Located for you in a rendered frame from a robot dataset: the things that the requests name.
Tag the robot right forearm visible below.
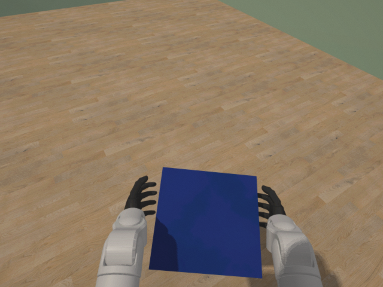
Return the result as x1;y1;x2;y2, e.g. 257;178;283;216
266;214;323;287

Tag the left robot hand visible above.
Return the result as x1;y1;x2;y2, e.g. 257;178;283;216
124;176;157;216

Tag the robot left forearm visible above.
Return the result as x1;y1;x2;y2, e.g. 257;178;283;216
95;207;147;287

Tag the right robot hand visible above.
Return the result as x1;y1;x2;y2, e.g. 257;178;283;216
257;185;286;228

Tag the carton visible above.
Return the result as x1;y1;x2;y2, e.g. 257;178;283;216
149;167;262;279

